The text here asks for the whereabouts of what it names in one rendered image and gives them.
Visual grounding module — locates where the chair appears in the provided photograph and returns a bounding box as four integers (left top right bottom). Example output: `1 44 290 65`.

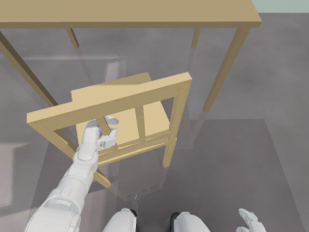
27 72 192 189

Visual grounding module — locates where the left robot forearm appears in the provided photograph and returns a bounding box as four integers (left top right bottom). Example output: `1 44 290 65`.
23 143 98 232

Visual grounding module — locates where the robot right hand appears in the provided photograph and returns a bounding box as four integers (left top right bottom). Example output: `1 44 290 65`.
236 208 266 232

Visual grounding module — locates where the robot right thigh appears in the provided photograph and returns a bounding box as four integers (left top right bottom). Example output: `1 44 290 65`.
174 214 210 232

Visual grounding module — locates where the table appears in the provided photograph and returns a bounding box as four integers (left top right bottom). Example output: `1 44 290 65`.
0 0 262 112

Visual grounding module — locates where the robot left thigh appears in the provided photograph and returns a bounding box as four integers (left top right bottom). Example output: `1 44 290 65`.
102 211 137 232

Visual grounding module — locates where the robot left hand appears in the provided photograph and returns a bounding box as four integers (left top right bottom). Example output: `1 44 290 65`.
81 115 119 150

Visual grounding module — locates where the robot left upper arm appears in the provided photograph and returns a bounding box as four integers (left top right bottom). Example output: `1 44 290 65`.
26 206 81 232

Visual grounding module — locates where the robot thigh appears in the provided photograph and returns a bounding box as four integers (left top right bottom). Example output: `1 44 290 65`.
102 211 137 232
174 214 210 232

